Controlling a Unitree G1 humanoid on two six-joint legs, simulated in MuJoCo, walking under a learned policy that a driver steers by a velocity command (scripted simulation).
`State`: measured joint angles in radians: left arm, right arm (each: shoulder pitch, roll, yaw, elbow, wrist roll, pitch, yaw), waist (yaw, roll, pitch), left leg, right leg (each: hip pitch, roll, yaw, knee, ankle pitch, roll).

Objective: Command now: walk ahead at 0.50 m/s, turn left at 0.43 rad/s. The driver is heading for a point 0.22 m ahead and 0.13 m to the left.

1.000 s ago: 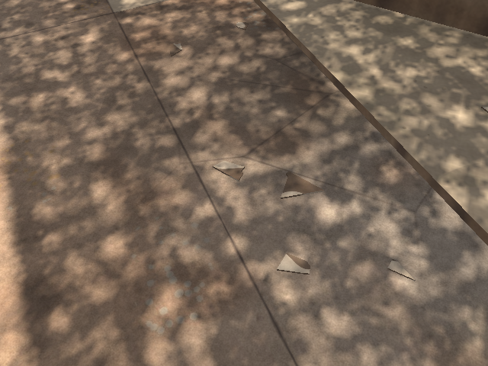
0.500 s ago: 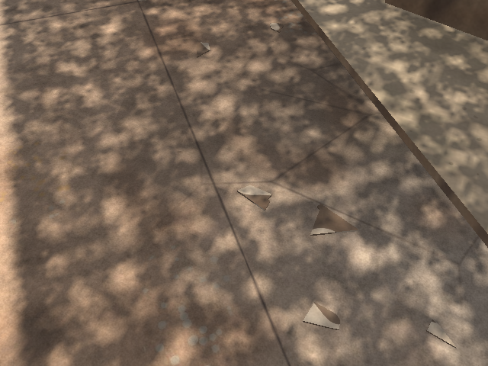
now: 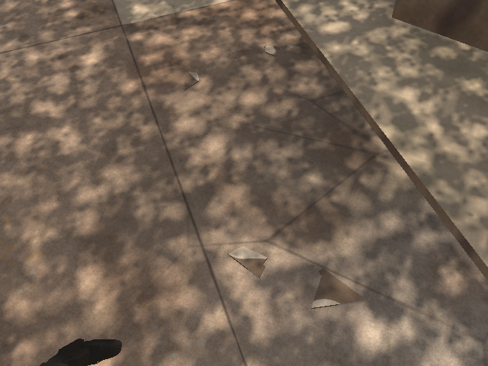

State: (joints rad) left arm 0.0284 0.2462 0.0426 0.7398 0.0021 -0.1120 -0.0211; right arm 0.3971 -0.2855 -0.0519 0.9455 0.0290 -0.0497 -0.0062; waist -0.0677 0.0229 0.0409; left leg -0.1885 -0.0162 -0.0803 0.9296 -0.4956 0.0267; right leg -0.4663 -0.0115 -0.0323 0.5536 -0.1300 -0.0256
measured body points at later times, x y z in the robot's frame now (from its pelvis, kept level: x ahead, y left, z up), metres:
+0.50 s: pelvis +0.17 +0.03 +0.01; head +0.20 +0.05 +0.46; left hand +0.23 +0.31 -0.13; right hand +0.36 -0.20 -0.10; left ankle +0.25 +0.14 -0.72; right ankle +0.13 -0.11 -0.68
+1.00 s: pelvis +0.23 +0.02 +0.01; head +0.24 +0.02 +0.46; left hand +0.26 +0.28 -0.13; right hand +0.34 -0.24 -0.13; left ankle +0.25 +0.14 -0.72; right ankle +0.21 -0.11 -0.72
